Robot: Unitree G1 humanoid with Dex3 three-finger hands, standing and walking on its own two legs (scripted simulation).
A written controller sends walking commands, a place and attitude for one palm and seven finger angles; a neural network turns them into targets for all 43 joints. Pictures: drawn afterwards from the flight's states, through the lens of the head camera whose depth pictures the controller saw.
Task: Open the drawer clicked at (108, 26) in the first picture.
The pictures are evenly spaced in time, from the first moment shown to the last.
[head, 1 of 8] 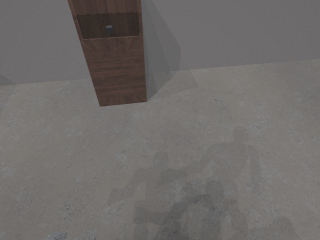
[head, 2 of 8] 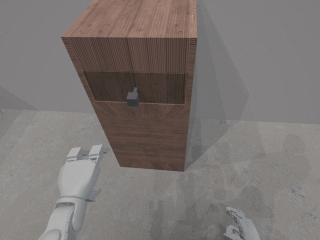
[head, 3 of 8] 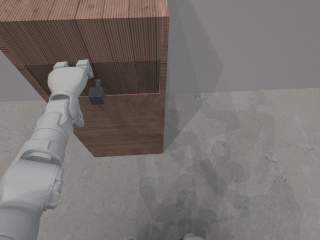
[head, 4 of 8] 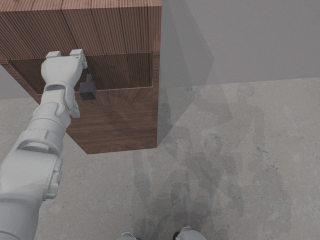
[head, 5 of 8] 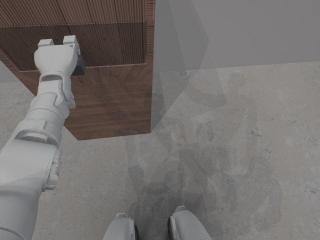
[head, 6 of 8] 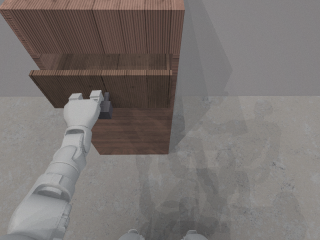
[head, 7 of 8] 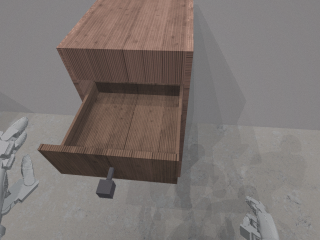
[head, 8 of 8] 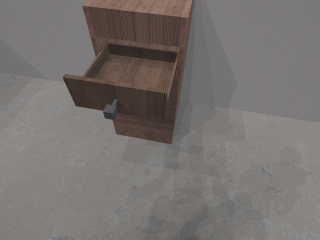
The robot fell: no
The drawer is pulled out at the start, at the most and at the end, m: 0.00 0.30 0.30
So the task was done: yes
